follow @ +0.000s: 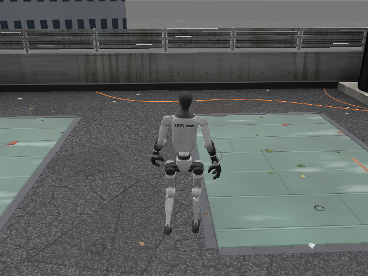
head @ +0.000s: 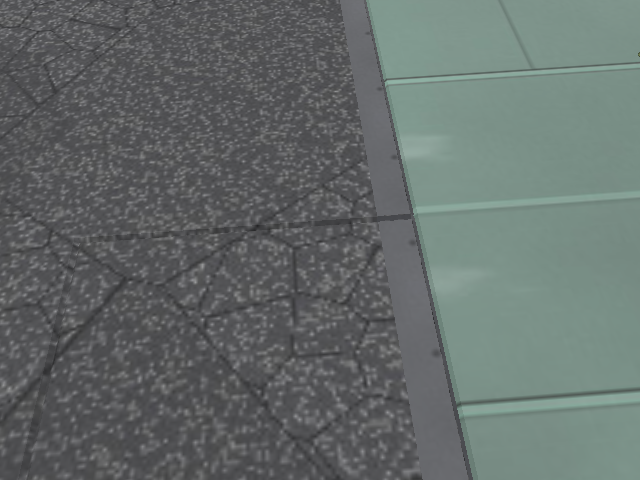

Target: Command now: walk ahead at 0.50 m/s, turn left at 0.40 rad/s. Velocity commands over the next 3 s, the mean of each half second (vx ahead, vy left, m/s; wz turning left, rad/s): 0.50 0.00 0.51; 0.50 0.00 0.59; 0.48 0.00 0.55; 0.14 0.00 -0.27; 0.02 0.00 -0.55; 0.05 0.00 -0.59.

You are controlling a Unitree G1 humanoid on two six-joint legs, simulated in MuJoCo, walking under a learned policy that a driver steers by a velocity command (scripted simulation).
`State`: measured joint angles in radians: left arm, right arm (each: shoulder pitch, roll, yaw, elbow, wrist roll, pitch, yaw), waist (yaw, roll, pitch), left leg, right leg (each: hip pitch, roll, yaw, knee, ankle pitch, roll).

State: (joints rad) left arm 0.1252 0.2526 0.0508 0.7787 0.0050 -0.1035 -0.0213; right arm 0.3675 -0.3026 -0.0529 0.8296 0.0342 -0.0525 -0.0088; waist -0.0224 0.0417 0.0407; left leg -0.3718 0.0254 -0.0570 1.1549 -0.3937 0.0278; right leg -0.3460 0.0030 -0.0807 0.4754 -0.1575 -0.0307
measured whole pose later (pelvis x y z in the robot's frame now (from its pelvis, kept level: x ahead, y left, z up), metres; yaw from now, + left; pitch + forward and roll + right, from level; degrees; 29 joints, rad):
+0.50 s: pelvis +0.26 +0.08 -0.01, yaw +17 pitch +1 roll -1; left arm 0.21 0.30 0.06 0.84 -0.03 -0.10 0.00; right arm 0.18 -0.30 -0.08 0.68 0.02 -0.04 0.04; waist 0.01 -0.01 0.08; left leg -0.44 -0.06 0.03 0.61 -0.20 0.10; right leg -0.31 -0.04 -0.01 1.20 -0.46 0.01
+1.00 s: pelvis +0.54 +0.13 +0.00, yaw +34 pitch +2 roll -2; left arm 0.12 0.27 0.06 0.72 0.01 -0.11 -0.02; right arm 0.35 -0.30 -0.07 0.72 0.03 -0.02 -0.02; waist -0.03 0.03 0.01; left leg -0.36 -0.05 -0.12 1.16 -0.45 0.02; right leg -0.36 0.03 -0.02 0.50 -0.17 -0.02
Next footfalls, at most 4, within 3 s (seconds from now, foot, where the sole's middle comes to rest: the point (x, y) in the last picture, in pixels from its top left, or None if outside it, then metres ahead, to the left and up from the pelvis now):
0.40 left None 0.35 0.18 -0.77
0.90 right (296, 376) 0.69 0.09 -0.77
1.40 left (123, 366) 0.73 0.49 -0.77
1.92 right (163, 280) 0.96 0.43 -0.77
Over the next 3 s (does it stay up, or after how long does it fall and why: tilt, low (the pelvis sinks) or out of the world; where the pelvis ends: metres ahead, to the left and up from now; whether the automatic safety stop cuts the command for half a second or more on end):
stays up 0.85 0.45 0.01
